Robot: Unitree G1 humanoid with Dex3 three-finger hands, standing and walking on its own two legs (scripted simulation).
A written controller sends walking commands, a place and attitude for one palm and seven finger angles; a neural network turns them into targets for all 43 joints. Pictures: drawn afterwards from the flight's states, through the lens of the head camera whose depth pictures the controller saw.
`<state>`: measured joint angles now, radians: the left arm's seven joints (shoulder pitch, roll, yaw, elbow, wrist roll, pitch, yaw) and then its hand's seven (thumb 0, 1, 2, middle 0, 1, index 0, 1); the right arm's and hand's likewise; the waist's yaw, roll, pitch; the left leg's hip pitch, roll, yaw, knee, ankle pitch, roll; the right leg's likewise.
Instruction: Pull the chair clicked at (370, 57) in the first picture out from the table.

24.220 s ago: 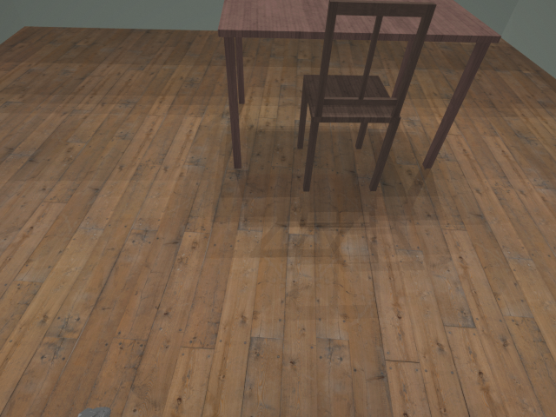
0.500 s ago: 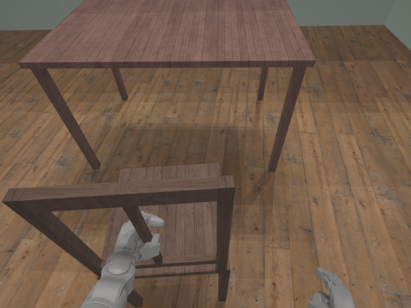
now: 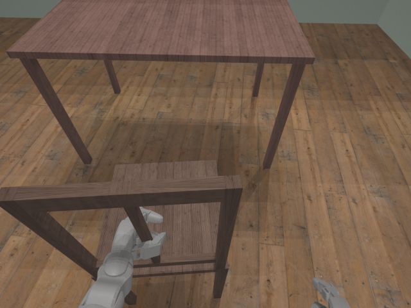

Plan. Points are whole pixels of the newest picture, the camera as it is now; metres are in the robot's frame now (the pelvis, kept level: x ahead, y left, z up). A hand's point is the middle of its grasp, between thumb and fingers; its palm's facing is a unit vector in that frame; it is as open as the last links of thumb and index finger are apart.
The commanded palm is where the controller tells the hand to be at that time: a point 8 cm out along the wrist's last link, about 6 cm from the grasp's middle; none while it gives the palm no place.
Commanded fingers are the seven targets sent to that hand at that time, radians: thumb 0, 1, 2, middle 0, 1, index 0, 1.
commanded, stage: open the thumb and straighten the fingers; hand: left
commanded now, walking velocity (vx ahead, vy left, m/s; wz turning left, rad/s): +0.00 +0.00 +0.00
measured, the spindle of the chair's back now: (145, 237) +0.28 +0.14 -0.06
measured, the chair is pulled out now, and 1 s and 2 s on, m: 0.54 0.54 0.54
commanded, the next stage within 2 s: draw the fingers out of the gap in 0.56 s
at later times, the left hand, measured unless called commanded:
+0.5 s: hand (146, 244) +0.26 +0.14 -0.07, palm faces +0.02 -0.98 -0.18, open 16.6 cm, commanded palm +0.25 +0.18 -0.04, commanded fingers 0.00 -0.55 0.20 0.00 0.00 0.00 0.00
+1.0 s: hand (139, 280) +0.19 +0.14 -0.07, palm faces +0.04 -0.98 -0.18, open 17.5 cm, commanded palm +0.18 +0.19 -0.04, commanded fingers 0.00 -0.55 0.20 0.00 0.00 0.00 0.00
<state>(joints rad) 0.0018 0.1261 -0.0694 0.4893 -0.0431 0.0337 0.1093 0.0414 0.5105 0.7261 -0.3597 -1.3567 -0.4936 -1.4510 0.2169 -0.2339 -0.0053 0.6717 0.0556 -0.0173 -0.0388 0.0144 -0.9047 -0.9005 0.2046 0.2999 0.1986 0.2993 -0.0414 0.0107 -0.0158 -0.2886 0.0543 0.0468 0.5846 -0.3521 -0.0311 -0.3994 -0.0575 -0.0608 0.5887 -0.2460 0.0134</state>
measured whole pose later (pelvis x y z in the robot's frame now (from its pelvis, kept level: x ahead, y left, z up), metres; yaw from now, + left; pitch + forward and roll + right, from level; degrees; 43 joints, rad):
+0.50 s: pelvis -0.01 +0.00 -0.02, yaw +1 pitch +8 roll +0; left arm 0.03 0.15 -0.04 0.30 -0.05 0.22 0.08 -0.01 -0.53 0.21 -0.11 -0.34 -0.12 -0.35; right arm 0.22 -0.25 0.01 0.59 0.04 -0.08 -0.05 0.02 -0.90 -0.90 0.20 0.30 0.20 0.30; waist -0.04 0.04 -0.07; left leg -0.50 0.05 0.02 0.80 -0.45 -0.03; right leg -0.60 -0.08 -0.07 0.80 -0.34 0.01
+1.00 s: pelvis +0.00 -0.01 -0.03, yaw +2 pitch +9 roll +0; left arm 0.39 0.17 -0.07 -0.02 -0.05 0.23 0.07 -0.01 -0.54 0.20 -0.01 0.00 -0.01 -0.01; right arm 0.24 -0.26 0.00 0.53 0.04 -0.13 -0.07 0.02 -0.90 -0.90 0.20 0.30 0.20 0.30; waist -0.03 0.04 -0.10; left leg -0.53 0.05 -0.01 0.87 -0.48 -0.04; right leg -0.63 -0.08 -0.09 0.86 -0.38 0.01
